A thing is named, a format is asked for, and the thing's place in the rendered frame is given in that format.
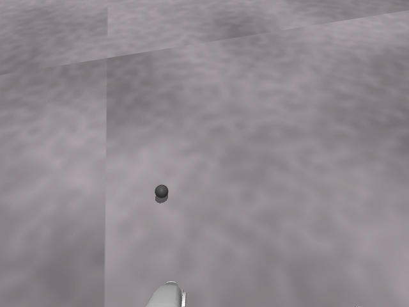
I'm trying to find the ball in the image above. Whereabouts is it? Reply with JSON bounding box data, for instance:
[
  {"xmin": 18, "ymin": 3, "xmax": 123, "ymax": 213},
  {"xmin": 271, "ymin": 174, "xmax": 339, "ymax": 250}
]
[{"xmin": 155, "ymin": 185, "xmax": 168, "ymax": 198}]

